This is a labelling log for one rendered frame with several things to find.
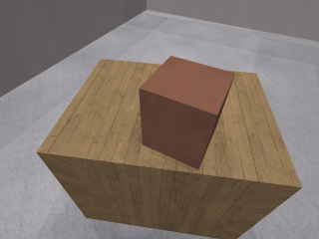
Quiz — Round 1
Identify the carton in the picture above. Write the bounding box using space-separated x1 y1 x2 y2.
139 56 235 170

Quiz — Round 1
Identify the pedestal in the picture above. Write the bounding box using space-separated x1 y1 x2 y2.
37 59 302 239

